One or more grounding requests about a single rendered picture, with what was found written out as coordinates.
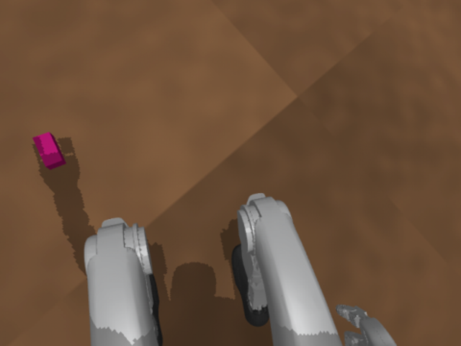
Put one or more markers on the left robot foot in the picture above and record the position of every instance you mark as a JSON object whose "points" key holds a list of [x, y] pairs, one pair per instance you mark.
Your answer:
{"points": [[155, 310]]}

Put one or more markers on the right robot foot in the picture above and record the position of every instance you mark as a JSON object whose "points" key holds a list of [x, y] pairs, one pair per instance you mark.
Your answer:
{"points": [[253, 317]]}

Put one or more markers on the right robot hand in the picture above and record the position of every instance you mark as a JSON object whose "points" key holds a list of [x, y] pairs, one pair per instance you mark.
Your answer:
{"points": [[373, 333]]}

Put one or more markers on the small box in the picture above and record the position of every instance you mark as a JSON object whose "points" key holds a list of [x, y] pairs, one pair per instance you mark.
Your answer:
{"points": [[49, 150]]}

